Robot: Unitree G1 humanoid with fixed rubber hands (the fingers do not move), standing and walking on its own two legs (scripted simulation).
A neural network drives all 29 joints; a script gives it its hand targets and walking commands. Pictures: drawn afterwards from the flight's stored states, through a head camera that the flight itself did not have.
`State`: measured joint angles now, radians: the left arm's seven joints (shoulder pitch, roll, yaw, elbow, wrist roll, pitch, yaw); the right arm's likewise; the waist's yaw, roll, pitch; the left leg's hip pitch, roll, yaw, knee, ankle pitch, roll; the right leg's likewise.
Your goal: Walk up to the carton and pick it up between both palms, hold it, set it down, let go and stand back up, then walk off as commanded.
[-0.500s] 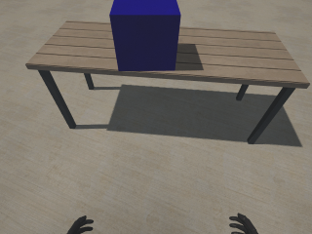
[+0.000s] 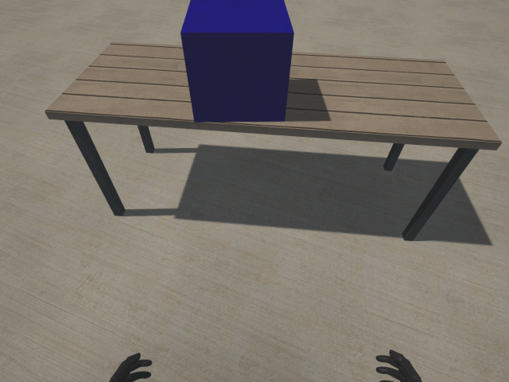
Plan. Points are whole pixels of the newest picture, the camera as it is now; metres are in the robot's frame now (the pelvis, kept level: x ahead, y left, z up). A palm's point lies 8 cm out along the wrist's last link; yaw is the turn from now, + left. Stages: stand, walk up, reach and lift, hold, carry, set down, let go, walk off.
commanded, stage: stand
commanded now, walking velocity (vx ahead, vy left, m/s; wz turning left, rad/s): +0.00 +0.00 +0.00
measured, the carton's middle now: (238, 60) +1.07 +0.09 +0.01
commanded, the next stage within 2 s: walk up in 0.88 s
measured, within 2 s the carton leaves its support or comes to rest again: neither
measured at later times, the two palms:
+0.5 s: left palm out of the picture +0.10 +0.23 -0.10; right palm out of the picture +0.11 -0.24 -0.09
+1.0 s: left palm out of the picture +0.07 +0.24 -0.11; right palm out of the picture +0.09 -0.25 -0.10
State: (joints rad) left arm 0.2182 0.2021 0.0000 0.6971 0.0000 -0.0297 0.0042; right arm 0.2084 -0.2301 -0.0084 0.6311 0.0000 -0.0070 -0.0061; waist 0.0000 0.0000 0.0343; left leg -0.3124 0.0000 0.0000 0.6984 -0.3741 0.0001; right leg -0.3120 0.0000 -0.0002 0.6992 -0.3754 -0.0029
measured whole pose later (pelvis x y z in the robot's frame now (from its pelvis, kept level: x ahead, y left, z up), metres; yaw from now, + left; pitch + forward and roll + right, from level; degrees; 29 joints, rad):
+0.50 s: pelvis -0.02 +0.00 +0.00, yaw +0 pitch -2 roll +0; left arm 0.22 0.21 0.00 0.76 0.00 -0.04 0.00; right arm 0.21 -0.24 -0.01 0.68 0.00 -0.01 -0.01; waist 0.00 0.00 0.03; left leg -0.31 0.00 0.00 0.70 -0.35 0.00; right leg -0.31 0.00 0.00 0.70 -0.35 0.00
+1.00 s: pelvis -0.03 +0.00 +0.00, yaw +0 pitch -3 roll +0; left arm 0.22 0.21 0.00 0.83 0.00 -0.03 0.00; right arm 0.21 -0.24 -0.01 0.75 0.00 -0.01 0.00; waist 0.00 0.00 0.03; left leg -0.31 0.00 0.00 0.70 -0.33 0.00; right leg -0.31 0.00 0.00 0.70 -0.33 0.00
